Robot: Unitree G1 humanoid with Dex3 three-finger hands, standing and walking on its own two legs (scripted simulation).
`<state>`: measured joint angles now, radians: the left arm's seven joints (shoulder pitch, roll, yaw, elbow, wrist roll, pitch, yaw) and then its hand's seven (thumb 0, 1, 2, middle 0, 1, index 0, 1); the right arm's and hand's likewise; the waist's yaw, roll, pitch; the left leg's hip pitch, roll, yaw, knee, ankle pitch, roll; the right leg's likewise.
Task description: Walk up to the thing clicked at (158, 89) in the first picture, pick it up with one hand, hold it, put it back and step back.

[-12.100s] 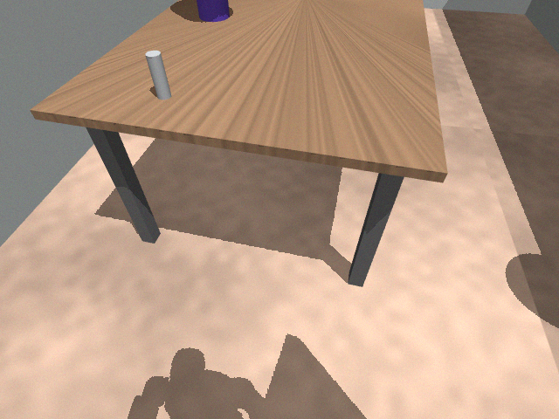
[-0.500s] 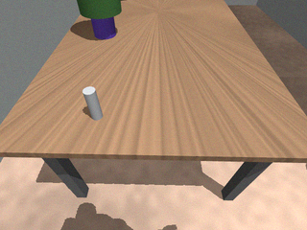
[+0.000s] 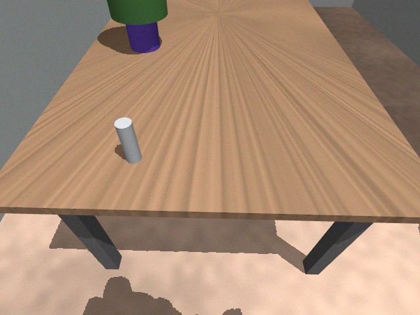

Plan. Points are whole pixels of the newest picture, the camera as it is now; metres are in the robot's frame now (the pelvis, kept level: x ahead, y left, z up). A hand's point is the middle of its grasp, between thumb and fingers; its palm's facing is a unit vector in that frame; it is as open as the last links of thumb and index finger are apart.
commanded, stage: stand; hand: left
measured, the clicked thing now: (129, 141) +0.52 +0.22 +0.01
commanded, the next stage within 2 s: rise first in 0.06 s
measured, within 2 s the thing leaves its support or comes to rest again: neither
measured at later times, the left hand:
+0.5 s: hand (92, 297) +0.19 +0.25 -0.10, palm faces +0.22 -0.92 -0.31, open 13.1 cm
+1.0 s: hand (74, 273) +0.20 +0.26 -0.01, palm faces +0.30 -0.88 -0.36, open 17.4 cm
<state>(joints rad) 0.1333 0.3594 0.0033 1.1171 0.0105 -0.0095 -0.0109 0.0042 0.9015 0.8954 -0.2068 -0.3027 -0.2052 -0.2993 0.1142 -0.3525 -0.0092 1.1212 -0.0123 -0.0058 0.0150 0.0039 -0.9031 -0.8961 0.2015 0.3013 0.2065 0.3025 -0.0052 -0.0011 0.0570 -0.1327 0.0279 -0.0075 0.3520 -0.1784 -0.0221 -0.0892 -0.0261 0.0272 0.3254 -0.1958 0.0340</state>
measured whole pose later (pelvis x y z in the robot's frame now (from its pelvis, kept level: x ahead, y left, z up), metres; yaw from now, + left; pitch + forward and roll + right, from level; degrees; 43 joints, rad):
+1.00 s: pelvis +0.02 -0.01 -0.01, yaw +0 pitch -2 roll +0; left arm 0.37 0.30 0.21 0.19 -0.05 -0.10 0.06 -0.01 -0.52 0.01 -0.06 -0.06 -0.07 -0.05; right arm 0.26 -0.23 -0.10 0.60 0.02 -0.08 -0.05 -0.01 0.48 -0.03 0.06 0.05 0.06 0.05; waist 0.03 0.03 0.01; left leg -0.16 0.03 -0.02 0.44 -0.25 -0.03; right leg -0.12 -0.02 0.02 0.43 -0.28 0.02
